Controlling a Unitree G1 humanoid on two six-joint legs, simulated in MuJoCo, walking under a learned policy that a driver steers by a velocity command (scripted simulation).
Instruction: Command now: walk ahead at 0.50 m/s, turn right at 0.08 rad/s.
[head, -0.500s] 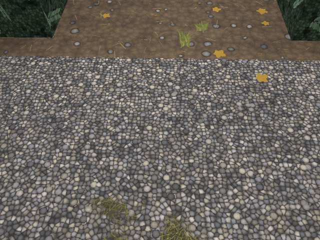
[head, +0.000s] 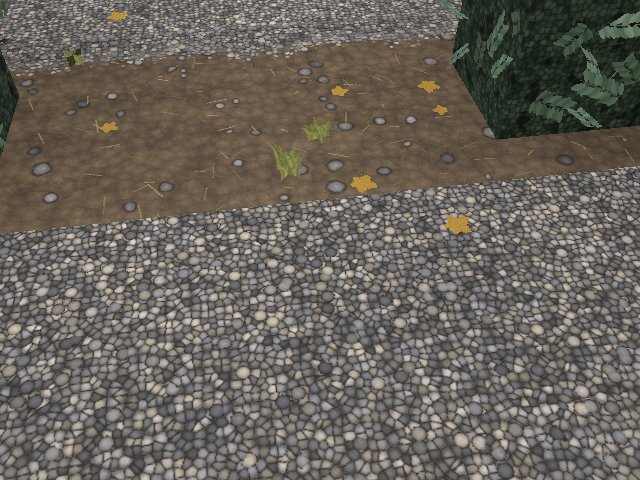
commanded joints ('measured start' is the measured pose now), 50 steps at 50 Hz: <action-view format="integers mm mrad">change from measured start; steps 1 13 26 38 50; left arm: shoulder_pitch -136 -213 49 277 -39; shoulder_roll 87 -2 111 50 78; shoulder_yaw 24 10 40 6 34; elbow -100 -20 156 225 162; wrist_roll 20 34 39 41 47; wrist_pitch -16 -71 -39 -35 -14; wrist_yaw -43 -100 4 -12 0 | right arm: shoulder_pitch -30 173 -222 32 -173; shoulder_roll -126 -18 -6 -245 -143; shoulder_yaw -11 7 8 -69 -30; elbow -78 12 -152 -128 -115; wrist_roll -4 42 -18 -5 0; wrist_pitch -21 83 18 20 5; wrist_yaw -40 -100 -70 -32 -43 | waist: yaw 45 -67 42 -45 50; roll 69 72 -33 335 91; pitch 120 143 34 -351 40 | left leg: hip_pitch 34 243 -318 672 162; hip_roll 273 139 187 424 239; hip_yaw -425 -237 -115 -751 -213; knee -307 220 97 -366 -618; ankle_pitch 174 290 410 318 520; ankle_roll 209 101 -96 296 179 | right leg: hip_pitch -236 149 351 11 -21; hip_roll -123 -148 -255 10 -185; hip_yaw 35 -60 39 -44 -64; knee -194 -1076 -1017 -59 -440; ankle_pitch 355 816 669 -214 361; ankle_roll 2 6 -176 45 89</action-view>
